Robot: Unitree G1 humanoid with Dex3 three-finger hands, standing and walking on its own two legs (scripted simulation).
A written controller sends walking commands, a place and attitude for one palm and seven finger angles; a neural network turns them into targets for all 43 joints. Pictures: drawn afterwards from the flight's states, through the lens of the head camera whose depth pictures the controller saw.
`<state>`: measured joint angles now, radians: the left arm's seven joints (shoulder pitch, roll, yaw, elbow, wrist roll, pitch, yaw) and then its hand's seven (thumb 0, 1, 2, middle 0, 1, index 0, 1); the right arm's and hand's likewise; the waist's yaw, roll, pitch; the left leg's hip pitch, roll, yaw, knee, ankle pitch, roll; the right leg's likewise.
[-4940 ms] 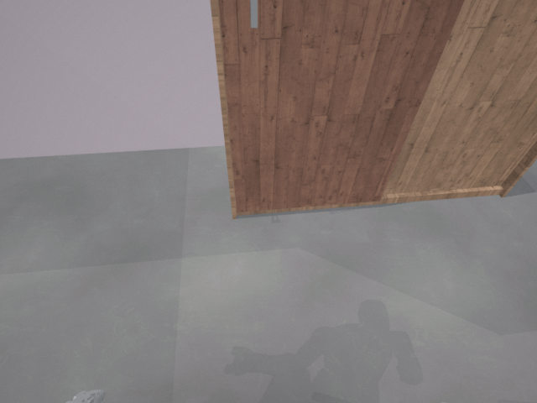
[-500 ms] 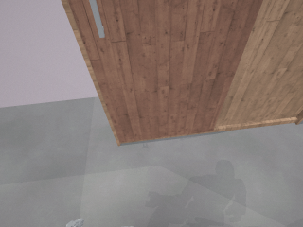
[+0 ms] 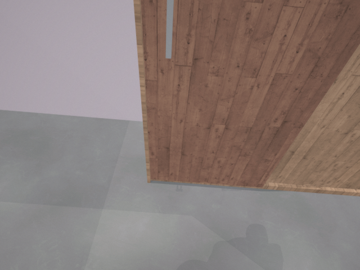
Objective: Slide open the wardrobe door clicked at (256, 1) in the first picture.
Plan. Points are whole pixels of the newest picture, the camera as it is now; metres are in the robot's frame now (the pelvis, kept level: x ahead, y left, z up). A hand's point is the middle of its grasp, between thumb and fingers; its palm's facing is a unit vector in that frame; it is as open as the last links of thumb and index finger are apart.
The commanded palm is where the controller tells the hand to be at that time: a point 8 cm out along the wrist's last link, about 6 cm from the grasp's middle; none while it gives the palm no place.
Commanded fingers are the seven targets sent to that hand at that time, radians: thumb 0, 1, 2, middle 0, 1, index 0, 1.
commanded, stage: take the last steps up to it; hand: left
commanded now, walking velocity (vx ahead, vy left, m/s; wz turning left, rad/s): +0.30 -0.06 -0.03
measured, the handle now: (170, 10) +0.74 +0.12 +0.26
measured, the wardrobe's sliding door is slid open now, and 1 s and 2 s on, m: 0.00 0.00 0.00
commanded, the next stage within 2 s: come to a stop and stand still in 0.58 s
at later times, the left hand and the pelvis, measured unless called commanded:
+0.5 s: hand (136, 247) +0.21 +0.13 -0.17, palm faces +0.03 -0.98 -0.20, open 7.3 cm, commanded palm none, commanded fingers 0.00 0.90 0.90 -0.20 -0.30 -0.20 -0.30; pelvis +0.15 -0.05 +0.00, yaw -1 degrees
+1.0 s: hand (136, 220) +0.29 +0.15 -0.18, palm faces +0.02 -0.98 -0.19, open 7.4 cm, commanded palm none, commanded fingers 0.00 0.90 0.90 -0.20 -0.30 -0.20 -0.30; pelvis +0.26 -0.04 +0.01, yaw -2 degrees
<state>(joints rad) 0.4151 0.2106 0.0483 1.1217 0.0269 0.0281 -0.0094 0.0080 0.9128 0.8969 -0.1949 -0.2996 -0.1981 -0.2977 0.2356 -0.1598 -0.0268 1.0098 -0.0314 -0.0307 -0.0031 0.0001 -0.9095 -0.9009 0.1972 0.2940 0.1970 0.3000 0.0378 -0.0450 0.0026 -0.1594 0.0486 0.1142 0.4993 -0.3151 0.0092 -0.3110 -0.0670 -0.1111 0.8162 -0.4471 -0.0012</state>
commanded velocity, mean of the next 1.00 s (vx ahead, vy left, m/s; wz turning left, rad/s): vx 0.07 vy -0.05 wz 0.01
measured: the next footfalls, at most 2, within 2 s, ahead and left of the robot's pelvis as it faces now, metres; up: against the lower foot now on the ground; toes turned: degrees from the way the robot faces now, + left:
right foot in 0.32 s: +0.24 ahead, -0.16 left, +0.00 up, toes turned -9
left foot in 0.68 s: +0.33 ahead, +0.07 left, +0.00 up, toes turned +8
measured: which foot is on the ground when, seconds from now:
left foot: down 0.00-0.32, up 0.34-0.66, down 0.68-1.00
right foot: up 0.00-0.30, down 0.32-0.70, up 0.72-1.00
